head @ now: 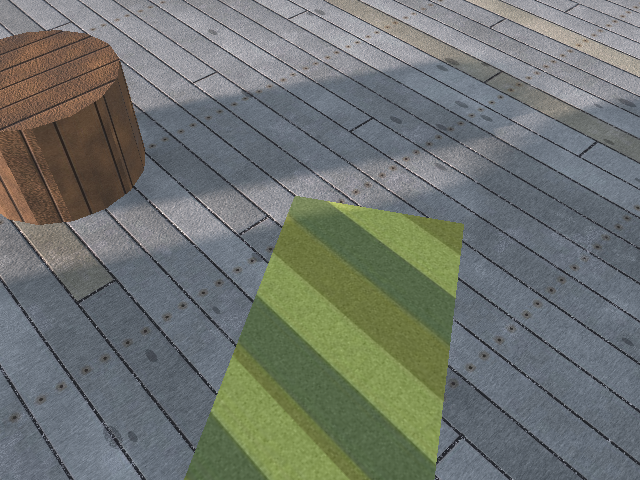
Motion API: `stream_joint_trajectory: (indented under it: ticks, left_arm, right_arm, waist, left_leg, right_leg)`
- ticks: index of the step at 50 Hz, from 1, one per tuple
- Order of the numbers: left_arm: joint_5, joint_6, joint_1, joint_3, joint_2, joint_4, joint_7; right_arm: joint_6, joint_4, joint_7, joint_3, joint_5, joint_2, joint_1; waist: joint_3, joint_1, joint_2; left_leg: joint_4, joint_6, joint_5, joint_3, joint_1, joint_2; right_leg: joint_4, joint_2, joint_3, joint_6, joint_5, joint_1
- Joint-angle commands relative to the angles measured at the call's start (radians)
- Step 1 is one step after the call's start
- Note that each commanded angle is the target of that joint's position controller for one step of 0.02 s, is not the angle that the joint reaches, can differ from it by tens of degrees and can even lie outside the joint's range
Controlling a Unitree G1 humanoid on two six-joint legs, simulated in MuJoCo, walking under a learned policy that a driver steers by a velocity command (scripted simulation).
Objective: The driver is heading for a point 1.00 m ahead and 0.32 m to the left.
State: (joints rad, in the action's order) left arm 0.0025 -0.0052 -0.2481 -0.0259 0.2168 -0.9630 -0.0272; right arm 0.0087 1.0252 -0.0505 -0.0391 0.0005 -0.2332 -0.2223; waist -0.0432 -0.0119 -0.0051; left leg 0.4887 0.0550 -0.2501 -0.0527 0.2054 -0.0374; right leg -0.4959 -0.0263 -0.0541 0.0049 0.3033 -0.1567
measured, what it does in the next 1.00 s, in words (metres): walks ahead: right foot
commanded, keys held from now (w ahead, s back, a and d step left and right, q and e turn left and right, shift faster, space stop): no key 0.04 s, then w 0.80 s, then w+q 0.16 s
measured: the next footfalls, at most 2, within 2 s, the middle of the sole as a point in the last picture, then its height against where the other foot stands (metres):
right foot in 0.74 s outside the picture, level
left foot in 1.28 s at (265, 390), level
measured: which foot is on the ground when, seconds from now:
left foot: down 0.00-0.76, up 0.78-1.00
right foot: down 0.00-0.28, up 0.30-0.72, down 0.74-1.00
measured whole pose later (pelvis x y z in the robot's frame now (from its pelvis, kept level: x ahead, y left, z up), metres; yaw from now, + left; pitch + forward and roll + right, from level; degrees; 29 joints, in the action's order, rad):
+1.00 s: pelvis +0.39 -0.02 +0.01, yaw +3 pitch +0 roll -2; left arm 0.01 -0.11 -0.29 -0.05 0.24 -1.00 0.03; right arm -0.07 0.91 -0.02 -0.06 -0.03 -0.28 -0.20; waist -0.02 0.03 -0.05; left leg 1.06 -0.03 -0.17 -0.07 0.67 -0.12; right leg -0.26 -0.08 0.10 0.06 0.16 -0.11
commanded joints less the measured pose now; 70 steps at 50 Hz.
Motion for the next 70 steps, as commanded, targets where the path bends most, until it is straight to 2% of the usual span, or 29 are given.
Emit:
stream_joint_trajectory:
  ticks: [1,5,9,13,14,15,16,18,21,26,32,35,37,38,39,40,41,43,47,54,59,63,64,65,66,67,68,69,70]
  left_arm:
    - [-0.001,-0.008,-0.032,-0.018,0.104,0.014,-0.005]
    - [-0.013,0.001,-0.060,-0.028,0.140,-0.011,-0.013]
    - [-0.030,-0.027,-0.094,-0.053,0.211,-0.006,-0.009]
    - [-0.039,-0.035,0.047,-0.038,0.160,0.042,0.001]
    - [-0.026,-0.044,0.058,-0.019,0.096,0.053,0.006]
    - [-0.029,-0.061,0.061,-0.013,0.060,0.099,0.001]
    - [-0.054,-0.076,0.068,-0.025,0.107,0.103,0.001]
    - [-0.055,-0.097,0.044,-0.028,0.115,0.078,0.017]
    - [-0.026,-0.104,0.086,-0.043,0.121,0.079,0.033]
    - [-0.025,-0.092,0.265,-0.018,0.050,0.146,0.048]
    - [-0.035,-0.096,0.390,-0.013,0.087,0.207,0.071]
    - [-0.032,-0.101,0.275,-0.042,0.151,0.189,0.073]
    - [-0.034,-0.092,-0.069,-0.086,0.233,0.092,0.056]
    - [-0.009,-0.085,-0.213,-0.110,0.334,0.060,0.052]
    - [-0.013,-0.084,-0.196,-0.085,0.260,0.052,0.056]
    - [-0.020,-0.090,-0.086,-0.064,0.201,0.062,0.058]
    - [-0.019,-0.095,0.011,-0.052,0.164,0.083,0.059]
    - [0.004,-0.110,0.088,-0.033,0.101,0.085,0.071]
    - [0.008,-0.126,0.069,-0.039,0.128,0.041,0.060]
    - [0.006,-0.121,-0.012,-0.043,0.182,0.017,0.018]
    - [-0.010,-0.083,-0.111,-0.049,0.198,-0.016,0.012]
    - [-0.006,-0.043,-0.068,-0.064,0.246,0.019,-0.001]
    - [-0.005,-0.036,-0.054,-0.059,0.239,0.034,-0.006]
    - [0.012,-0.047,-0.074,-0.044,0.209,0.067,-0.007]
    - [0.015,-0.087,-0.151,0.002,0.066,0.109,0.018]
    - [-0.019,-0.134,-0.043,-0.025,0.181,0.122,0.036]
    - [-0.050,-0.155,0.042,-0.032,0.208,0.157,0.044]
    - [-0.034,-0.159,0.078,-0.030,0.187,0.157,0.036]
    - [-0.017,-0.153,0.059,-0.038,0.192,0.156,0.029]
  right_arm:
    - [-0.007,-0.013,-0.004,-0.017,0.000,-0.105,-0.027]
    - [-0.005,0.008,-0.007,-0.013,-0.011,-0.086,-0.038]
    - [-0.063,-0.033,0.022,-0.004,-0.024,-0.055,0.011]
    - [-0.101,0.053,0.047,-0.018,-0.024,-0.059,-0.202]
    - [-0.103,0.079,0.046,-0.035,-0.015,-0.112,-0.320]
    - [-0.109,0.090,0.059,-0.063,-0.017,-0.256,-0.431]
    - [-0.123,0.075,0.063,-0.039,0.002,-0.194,-0.361]
    - [-0.134,0.020,0.063,-0.017,-0.006,-0.118,-0.221]
    - [-0.120,0.018,0.062,0.003,-0.002,-0.070,-0.243]
    - [-0.096,0.010,0.034,0.003,0.002,-0.114,-0.286]
    - [-0.092,0.022,0.026,-0.014,-0.019,-0.144,-0.316]
    - [-0.078,0.007,0.027,-0.029,-0.011,-0.174,-0.277]
    - [-0.065,-0.022,0.030,-0.019,0.005,-0.155,-0.248]
    - [-0.081,-0.042,0.044,0.020,0.005,-0.018,-0.372]
    - [-0.113,-0.026,0.050,0.022,-0.016,-0.024,-0.352]
    - [-0.134,-0.070,0.054,-0.006,-0.048,-0.116,-0.237]
    - [-0.144,-0.093,0.049,-0.011,-0.056,-0.138,-0.160]
    - [-0.130,-0.088,0.035,-0.026,-0.028,-0.125,-0.139]
    - [-0.074,-0.103,0.031,-0.023,-0.033,-0.065,-0.149]
    - [-0.090,-0.205,0.060,-0.018,-0.017,-0.057,0.107]
    - [-0.089,-0.296,0.097,-0.006,-0.021,-0.055,0.243]
    - [-0.083,-0.315,0.118,-0.045,-0.026,-0.132,0.098]
    - [-0.081,-0.277,0.110,-0.078,-0.030,-0.190,-0.066]
    - [-0.069,-0.252,0.086,-0.113,-0.027,-0.292,-0.221]
    - [-0.073,-0.277,0.085,-0.118,-0.029,-0.345,-0.189]
    - [-0.076,-0.280,0.083,-0.090,-0.016,-0.250,-0.211]
    - [-0.083,-0.285,0.078,-0.078,-0.008,-0.203,-0.171]
    - [-0.087,-0.298,0.080,-0.068,-0.010,-0.177,-0.097]
    - [-0.091,-0.319,0.076,-0.064,-0.006,-0.166,-0.039]
  waist:
    - [0.000,0.001,0.009]
    - [-0.028,0.015,0.066]
    - [-0.146,0.036,0.209]
    - [-0.097,-0.087,0.094]
    - [-0.035,-0.119,-0.087]
    - [0.013,-0.132,-0.346]
    - [-0.038,-0.088,-0.235]
    - [-0.105,-0.034,-0.111]
    - [-0.069,-0.038,-0.098]
    - [-0.080,-0.067,-0.079]
    - [-0.123,-0.056,-0.092]
    - [-0.012,0.035,-0.119]
    - [0.205,0.193,-0.096]
    - [0.393,0.151,0.160]
    - [0.440,0.148,0.218]
    - [0.241,0.124,0.184]
    - [0.138,0.089,0.105]
    - [0.052,0.023,0.056]
    - [0.001,-0.023,0.080]
    - [-0.035,0.046,0.032]
    - [-0.067,0.090,0.013]
    - [0.066,-0.021,0.089]
    - [0.153,-0.106,0.072]
    - [0.271,-0.151,-0.068]
    - [0.388,-0.047,-0.284]
    - [0.409,-0.110,-0.154]
    - [0.274,-0.107,-0.113]
    - [0.163,-0.059,0.036]
    - [0.136,-0.014,0.018]
  left_leg:
    - [-0.056,-0.015,0.152,0.017,-0.035,0.008]
    - [0.035,-0.034,-0.222,0.095,0.039,0.080]
    - [0.319,-0.083,-0.207,0.071,0.226,0.030]
    - [-0.022,-0.121,-0.042,0.094,-0.151,0.054]
    - [-0.132,-0.150,-0.121,-0.132,-0.281,-0.087]
    - [-0.322,-0.301,-0.293,-0.584,-0.369,-0.315]
    - [-0.370,-0.352,-0.415,-0.723,-0.296,-0.378]
    - [-0.359,-0.282,-0.322,-0.481,-0.258,-0.292]
    - [-0.367,-0.213,0.032,-0.231,-0.270,-0.200]
    - [-0.389,-0.223,0.251,-0.069,-0.204,-0.152]
    - [-0.394,-0.219,0.305,-0.028,-0.230,-0.208]
    - [-0.210,-0.187,0.730,0.007,-0.302,-0.221]
    - [0.220,-0.134,0.743,0.055,-0.098,-0.145]
    - [0.653,-0.062,0.246,0.081,0.303,0.029]
    - [0.838,-0.075,-0.292,-0.070,0.425,0.092]
    - [0.905,-0.101,-0.250,-0.078,0.524,0.028]
    - [0.873,-0.116,-0.152,-0.049,0.510,-0.029]
    - [0.754,-0.120,-0.038,-0.042,0.371,-0.104]
    - [0.664,-0.092,0.029,-0.046,0.368,-0.127]
    - [0.247,-0.080,0.383,0.011,0.443,-0.077]
    - [0.124,-0.114,0.281,0.059,0.542,-0.055]
    - [0.119,-0.186,0.090,0.170,0.276,0.063]
    - [0.062,-0.224,0.136,0.162,0.041,0.103]
    - [0.046,-0.298,0.137,-0.120,-0.282,-0.070]
    - [-0.115,-0.510,-0.042,-0.734,-0.602,-0.312]
    - [-0.192,-0.464,-0.070,-0.751,-0.628,-0.298]
    - [-0.191,-0.411,0.000,-0.583,-0.524,-0.263]
    - [-0.211,-0.362,0.122,-0.442,-0.346,-0.207]
    - [-0.220,-0.366,0.237,-0.384,-0.228,-0.193]
  right_leg:
    - [0.107,0.033,-0.024,0.011,-0.174,-0.069]
    - [0.161,0.041,-0.067,0.061,0.325,-0.105]
    - [0.347,0.298,-0.427,0.217,0.569,-0.165]
    - [0.143,0.149,-0.171,0.114,0.263,-0.302]
    - [-0.145,0.055,-0.032,0.058,0.137,-0.383]
    - [-0.423,-0.051,0.060,0.017,0.231,-0.554]
    - [-0.614,0.002,-0.038,0.034,0.270,-0.626]
    - [-0.678,0.090,-0.039,0.075,0.072,-0.682]
    - [-0.544,0.134,0.011,0.062,-0.100,-0.622]
    - [-0.253,0.099,0.084,-0.001,-0.243,-0.559]
    - [-0.050,0.074,0.080,0.034,-0.322,-0.456]
    - [-0.040,0.017,0.112,0.086,-0.252,-0.261]
    - [-0.063,0.063,0.043,0.158,-0.219,0.223]
    - [0.008,0.348,-0.443,0.333,0.035,0.623]
    - [0.218,0.421,-0.743,0.356,0.159,0.605]
    - [0.245,0.379,-0.605,0.290,0.167,0.447]
    - [0.266,0.347,-0.453,0.256,0.061,0.277]
    - [0.301,0.261,-0.215,0.201,-0.226,0.022]
    - [0.408,0.249,-0.076,0.229,-0.214,-0.100]
    - [0.432,0.228,0.117,0.175,-0.324,0.008]
    - [0.338,0.291,0.167,0.155,-0.447,0.253]
    - [0.005,0.295,0.231,0.106,-1.033,0.294]
    - [-0.214,0.254,0.257,0.074,-1.024,0.203]
    - [-0.546,0.202,0.266,0.031,-0.678,-0.064]
    - [-0.896,-0.043,0.133,-0.025,0.219,-0.501]
    - [-0.952,0.007,-0.062,0.011,0.234,-0.614]
    - [-0.917,0.053,-0.053,0.039,0.153,-0.667]
    - [-0.808,0.102,-0.038,0.047,0.076,-0.620]
    - [-0.724,0.128,-0.040,0.031,0.041,-0.554]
